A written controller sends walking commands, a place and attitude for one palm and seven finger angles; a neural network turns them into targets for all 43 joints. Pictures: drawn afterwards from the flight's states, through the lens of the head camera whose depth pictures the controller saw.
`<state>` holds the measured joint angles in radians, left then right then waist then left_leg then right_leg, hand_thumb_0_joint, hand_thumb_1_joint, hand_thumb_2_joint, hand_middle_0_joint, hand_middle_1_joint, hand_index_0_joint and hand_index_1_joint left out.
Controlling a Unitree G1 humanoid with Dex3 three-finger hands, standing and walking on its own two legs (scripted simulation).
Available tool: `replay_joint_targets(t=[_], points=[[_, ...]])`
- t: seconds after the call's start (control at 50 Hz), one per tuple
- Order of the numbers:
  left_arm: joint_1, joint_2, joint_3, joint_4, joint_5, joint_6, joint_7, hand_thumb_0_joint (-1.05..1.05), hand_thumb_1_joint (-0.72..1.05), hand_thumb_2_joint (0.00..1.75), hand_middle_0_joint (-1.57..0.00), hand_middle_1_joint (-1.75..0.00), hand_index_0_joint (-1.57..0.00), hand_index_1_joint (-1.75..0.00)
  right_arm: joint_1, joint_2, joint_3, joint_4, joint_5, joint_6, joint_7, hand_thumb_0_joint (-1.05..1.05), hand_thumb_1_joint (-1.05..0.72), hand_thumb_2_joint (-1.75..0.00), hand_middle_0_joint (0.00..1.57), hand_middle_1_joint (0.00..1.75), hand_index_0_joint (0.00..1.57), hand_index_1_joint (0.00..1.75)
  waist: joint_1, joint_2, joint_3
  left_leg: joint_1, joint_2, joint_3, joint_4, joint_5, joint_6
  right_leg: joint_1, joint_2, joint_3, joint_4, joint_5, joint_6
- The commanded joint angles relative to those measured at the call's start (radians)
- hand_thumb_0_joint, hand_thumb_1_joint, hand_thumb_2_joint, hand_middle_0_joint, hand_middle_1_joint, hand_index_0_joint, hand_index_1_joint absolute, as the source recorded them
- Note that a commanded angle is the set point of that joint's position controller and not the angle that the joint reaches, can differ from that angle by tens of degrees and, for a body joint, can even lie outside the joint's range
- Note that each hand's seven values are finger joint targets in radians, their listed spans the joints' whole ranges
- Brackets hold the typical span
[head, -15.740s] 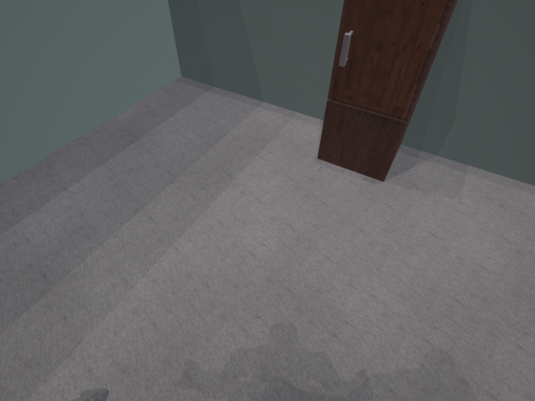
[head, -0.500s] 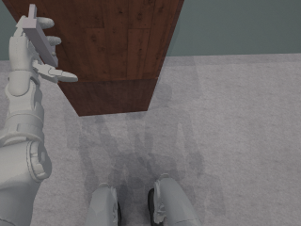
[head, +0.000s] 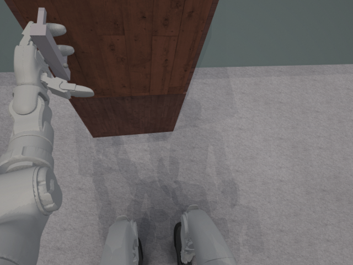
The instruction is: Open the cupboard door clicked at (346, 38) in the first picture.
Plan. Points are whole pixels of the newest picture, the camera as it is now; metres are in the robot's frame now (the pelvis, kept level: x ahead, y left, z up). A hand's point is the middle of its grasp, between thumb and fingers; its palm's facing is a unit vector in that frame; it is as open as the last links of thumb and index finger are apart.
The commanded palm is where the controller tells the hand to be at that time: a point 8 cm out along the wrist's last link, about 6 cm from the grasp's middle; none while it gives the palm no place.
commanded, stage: close the thumb around the handle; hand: left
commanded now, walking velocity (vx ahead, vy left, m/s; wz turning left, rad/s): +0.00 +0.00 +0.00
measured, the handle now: (53, 47) +0.57 +0.21 +0.04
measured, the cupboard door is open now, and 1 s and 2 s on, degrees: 0 4 46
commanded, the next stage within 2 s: pull the door open along its arc in 0.60 s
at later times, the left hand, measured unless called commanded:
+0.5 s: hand (66, 65) +0.53 +0.18 +0.04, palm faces +0.04 -1.00 -0.02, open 5.9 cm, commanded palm +0.51 +0.21 +0.04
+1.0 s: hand (68, 75) +0.51 +0.18 +0.04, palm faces +0.04 -1.00 -0.01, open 5.7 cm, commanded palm +0.45 +0.21 +0.04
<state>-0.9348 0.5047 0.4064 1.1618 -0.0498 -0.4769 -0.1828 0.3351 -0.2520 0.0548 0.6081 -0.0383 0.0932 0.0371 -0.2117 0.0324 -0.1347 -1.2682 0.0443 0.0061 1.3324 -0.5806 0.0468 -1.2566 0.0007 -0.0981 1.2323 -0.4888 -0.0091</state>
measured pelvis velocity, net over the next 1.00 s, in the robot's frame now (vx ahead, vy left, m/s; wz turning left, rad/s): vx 0.01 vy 0.00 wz -0.01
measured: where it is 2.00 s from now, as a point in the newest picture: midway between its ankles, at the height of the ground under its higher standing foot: (160, 264)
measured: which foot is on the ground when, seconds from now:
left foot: down 0.00-1.00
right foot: down 0.00-1.00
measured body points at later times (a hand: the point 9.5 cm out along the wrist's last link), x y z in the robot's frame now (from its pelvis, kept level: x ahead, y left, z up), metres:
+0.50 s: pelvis +0.00 +0.00 +0.00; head +0.17 +0.03 +0.41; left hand +0.52 +0.24 +0.04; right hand +0.01 -0.26 -0.11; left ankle +0.01 +0.09 -0.61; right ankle +0.04 -0.12 -0.61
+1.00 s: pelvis +0.01 +0.00 +0.01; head +0.17 +0.02 +0.43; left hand +0.50 +0.23 +0.04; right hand +0.02 -0.26 -0.10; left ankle +0.01 +0.09 -0.61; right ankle +0.04 -0.12 -0.61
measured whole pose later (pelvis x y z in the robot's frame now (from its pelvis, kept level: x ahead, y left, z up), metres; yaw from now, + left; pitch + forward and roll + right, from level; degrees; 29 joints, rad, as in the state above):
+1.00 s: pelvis +0.01 +0.00 +0.01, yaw -1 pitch +28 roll -4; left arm -0.78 0.44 0.39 1.02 -0.11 -0.47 -0.18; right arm 0.34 -0.25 0.04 0.59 -0.02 0.12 0.05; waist -0.19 0.03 -0.15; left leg -1.21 0.05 0.03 1.29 -0.58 0.05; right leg -1.21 0.01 -0.07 1.20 -0.48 -0.01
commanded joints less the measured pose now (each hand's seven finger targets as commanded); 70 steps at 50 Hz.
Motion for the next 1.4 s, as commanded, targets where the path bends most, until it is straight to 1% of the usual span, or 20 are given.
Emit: replay_joint_targets(t=[0.0, 0.04, 0.14, 0.18, 0.24, 0.32, 0.38, 0.52, 0.62, 0.7, 0.74, 0.92, 1.12, 1.14, 1.16, 1.18, 1.24, 1.28, 1.34, 1.38], points=[[-0.416, 0.199, -0.004, -0.226, -0.018, -0.084, -0.009, 0.00, -0.16, 0.44, -0.32, -1.24, -0.32, -1.24, 0.194, -0.195, -0.073, -0.030, -0.005, -0.002, -0.015, 0.00, -0.90, -0.90, 0.20, 0.30, 0.20, 0.30, -0.011, 0.187, -0.573, 0.480, -0.010, -0.110, -0.151, 0.518, -0.031, 0.239, 0.038, 0.045, -0.111, 0.303, -0.015], [-0.402, 0.211, 0.010, -0.234, -0.021, -0.085, -0.011, 0.00, -0.05, 0.49, -0.33, -1.25, -0.33, -1.25, 0.197, -0.198, -0.077, -0.033, -0.004, 0.000, -0.016, 0.00, -0.90, -0.90, 0.20, 0.30, 0.20, 0.30, -0.004, 0.188, -0.584, 0.490, -0.009, -0.111, -0.149, 0.532, -0.032, 0.241, 0.038, 0.046, -0.108, 0.313, -0.017], [-0.446, 0.164, -0.028, -0.217, -0.020, -0.074, -0.001, 0.00, 0.23, 0.61, -0.35, -1.28, -0.35, -1.28, 0.196, -0.198, -0.078, -0.024, -0.003, -0.001, -0.017, 0.00, -0.90, -0.90, 0.20, 0.30, 0.20, 0.30, -0.028, 0.171, -0.534, 0.486, -0.006, -0.122, -0.158, 0.478, -0.031, 0.188, 0.037, 0.039, -0.116, 0.257, -0.015], [-0.437, 0.197, -0.002, -0.224, -0.017, -0.079, 0.007, 0.00, 0.34, 0.66, -0.36, -1.29, -0.36, -1.29, 0.197, -0.199, -0.077, -0.026, -0.005, -0.001, -0.016, 0.00, -0.90, -0.90, 0.20, 0.30, 0.20, 0.30, -0.011, 0.189, -0.569, 0.485, -0.011, -0.116, -0.157, 0.485, -0.034, 0.214, 0.037, 0.041, -0.113, 0.266, -0.015], [-0.431, 0.172, -0.018, -0.214, -0.013, -0.084, 0.009, 0.00, 0.51, 0.73, -0.37, -1.31, -0.37, -1.31, 0.200, -0.197, -0.078, -0.023, -0.007, -0.003, -0.015, 0.00, -0.90, -0.90, 0.20, 0.30, 0.20, 0.30, -0.020, 0.171, -0.559, 0.486, -0.010, -0.118, -0.153, 0.493, -0.031, 0.207, 0.039, 0.041, -0.113, 0.272, -0.016], [-0.431, 0.213, 0.005, -0.186, -0.013, -0.077, 0.004, 0.00, 0.73, 0.83, -0.39, -1.33, -0.39, -1.33, 0.195, -0.199, -0.073, -0.023, -0.004, -0.001, -0.018, 0.00, -0.90, -0.90, 0.20, 0.30, 0.20, 0.30, -0.023, 0.141, -0.532, 0.421, -0.015, -0.103, -0.151, 0.446, -0.023, 0.248, 0.039, 0.052, -0.123, 0.271, -0.012], [-0.445, 0.205, -0.008, -0.209, -0.010, -0.082, -0.003, 0.00, 0.90, 0.90, -0.40, -1.35, -0.40, -1.35, 0.193, -0.197, -0.072, -0.028, -0.004, -0.002, -0.020, 0.00, -0.90, -0.90, 0.20, 0.30, 0.20, 0.30, -0.017, 0.177, -0.557, 0.444, -0.015, -0.108, -0.155, 0.463, -0.026, 0.242, 0.036, 0.050, -0.114, 0.275, -0.015], [-0.446, 0.185, -0.020, -0.206, -0.018, -0.078, -0.003, 0.00, 0.90, 0.90, -0.40, -1.35, -0.40, -1.35, 0.191, -0.197, -0.073, -0.022, -0.004, -0.005, -0.018, 0.00, -0.90, -0.90, 0.20, 0.30, 0.20, 0.30, -0.025, 0.173, -0.548, 0.450, -0.012, -0.108, -0.150, 0.457, -0.025, 0.225, 0.038, 0.048, -0.120, 0.266, -0.012], [-0.431, 0.245, 0.020, -0.200, -0.005, -0.073, 0.000, 0.00, 0.90, 0.90, -0.40, -1.35, -0.40, -1.35, 0.199, -0.198, -0.071, -0.027, -0.004, -0.002, -0.020, 0.00, -0.90, -0.90, 0.20, 0.30, 0.20, 0.30, -0.012, 0.164, -0.566, 0.415, -0.017, -0.097, -0.142, 0.463, -0.021, 0.274, 0.038, 0.058, -0.115, 0.298, -0.013], [-0.426, 0.216, -0.006, -0.183, -0.003, -0.067, -0.008, 0.00, 0.90, 0.90, -0.40, -1.35, -0.40, -1.35, 0.194, -0.197, -0.069, -0.027, -0.003, 0.001, -0.019, 0.00, -0.90, -0.90, 0.20, 0.30, 0.20, 0.30, -0.019, 0.176, -0.532, 0.425, -0.014, -0.101, -0.148, 0.446, -0.023, 0.233, 0.039, 0.053, -0.119, 0.266, -0.014], [-0.396, 0.223, 0.009, -0.222, -0.012, -0.075, -0.010, 0.00, 0.90, 0.90, -0.40, -1.35, -0.40, -1.35, 0.192, -0.198, -0.071, -0.037, -0.004, 0.000, -0.017, 0.00, -0.90, -0.90, 0.20, 0.30, 0.20, 0.30, 0.002, 0.200, -0.566, 0.456, -0.014, -0.102, -0.153, 0.475, -0.026, 0.245, 0.038, 0.052, -0.113, 0.280, -0.018], [-0.106, 0.143, -0.012, -0.326, -0.060, -0.058, -0.028, 0.00, 0.90, 0.90, -0.40, -1.35, -0.40, -1.35, 0.154, -0.185, -0.083, -0.086, 0.019, 0.008, -0.006, 0.00, -0.90, -0.90, 0.20, 0.30, 0.20, 0.30, 0.062, 0.116, -0.581, 0.443, -0.020, -0.071, -0.198, 0.489, -0.026, 0.380, 0.039, 0.056, -0.138, 0.348, -0.013], [0.360, -0.073, -0.122, -0.609, -0.119, -0.058, 0.013, 0.00, 0.90, 0.90, -0.40, -1.35, -0.40, -1.35, 0.077, -0.153, -0.108, -0.148, 0.048, -0.016, 0.010, 0.00, -0.90, -0.90, 0.20, 0.30, 0.20, 0.30, 0.133, 0.045, -0.496, 0.467, -0.023, -0.031, -0.262, 0.551, -0.035, 0.474, 0.032, 0.050, -0.171, 0.418, -0.012], [0.405, -0.109, 0.024, -0.669, -0.195, -0.061, 0.163, 0.00, 0.90, 0.90, -0.40, -1.35, -0.40, -1.35, 0.057, -0.134, -0.108, -0.165, 0.036, -0.025, 0.006, 0.00, -0.90, -0.90, 0.20, 0.30, 0.20, 0.30, 0.204, 0.088, -0.478, 0.466, -0.022, -0.025, -0.282, 0.591, -0.051, 0.469, 0.030, 0.035, -0.167, 0.416, -0.015], [0.475, -0.220, -0.082, -0.677, -0.171, -0.059, 0.239, 0.00, 0.90, 0.90, -0.40, -1.35, -0.40, -1.35, 0.043, -0.118, -0.102, -0.165, 0.031, -0.033, 0.017, 0.00, -0.90, -0.90, 0.20, 0.30, 0.20, 0.30, 0.180, 0.082, -0.457, 0.483, -0.017, -0.025, -0.283, 0.605, -0.061, 0.450, 0.031, 0.029, -0.168, 0.403, -0.011], [0.523, -0.258, -0.106, -0.699, -0.164, -0.058, 0.288, 0.00, 0.90, 0.90, -0.40, -1.35, -0.40, -1.35, 0.035, -0.118, -0.104, -0.163, 0.031, -0.038, 0.026, 0.00, -0.90, -0.90, 0.20, 0.30, 0.20, 0.30, 0.180, 0.061, -0.427, 0.486, -0.010, -0.031, -0.286, 0.615, -0.070, 0.434, 0.028, 0.023, -0.169, 0.392, -0.012], [0.581, -0.280, -0.137, -0.814, -0.085, -0.088, 0.443, 0.00, 0.90, 0.90, -0.40, -1.35, -0.40, -1.35, 0.027, -0.111, -0.112, -0.173, 0.006, -0.043, 0.037, 0.00, -0.90, -0.90, 0.20, 0.30, 0.20, 0.30, 0.188, -0.010, -0.456, 0.463, -0.014, -0.021, -0.269, 0.623, -0.067, 0.492, 0.026, 0.032, -0.146, 0.453, -0.017], [0.597, -0.340, -0.200, -0.841, -0.011, -0.100, 0.538, 0.00, 0.90, 0.90, -0.40, -1.35, -0.40, -1.35, 0.009, -0.096, -0.113, -0.172, -0.008, -0.042, 0.047, 0.00, -0.90, -0.90, 0.20, 0.30, 0.20, 0.30, 0.186, 0.005, -0.435, 0.451, -0.019, -0.016, -0.267, 0.588, -0.069, 0.484, 0.020, 0.035, -0.138, 0.447, -0.020], [0.586, -0.407, -0.261, -0.842, 0.078, -0.103, 0.668, 0.00, 0.90, 0.90, -0.40, -1.35, -0.40, -1.35, -0.019, -0.085, -0.115, -0.171, -0.025, -0.046, 0.045, 0.00, -0.90, -0.90, 0.20, 0.30, 0.20, 0.30, 0.172, -0.059, -0.406, 0.419, -0.027, -0.022, -0.259, 0.508, -0.061, 0.478, 0.018, 0.037, -0.141, 0.419, -0.021], [0.572, -0.485, -0.305, -0.838, 0.104, -0.099, 0.751, 0.00, 0.90, 0.90, -0.40, -1.35, -0.40, -1.35, -0.045, -0.071, -0.115, -0.162, -0.030, -0.055, 0.042, 0.00, -0.90, -0.90, 0.20, 0.30, 0.20, 0.30, 0.172, -0.046, -0.422, 0.422, -0.036, -0.020, -0.263, 0.469, -0.062, 0.489, 0.013, 0.039, -0.148, 0.400, -0.020]])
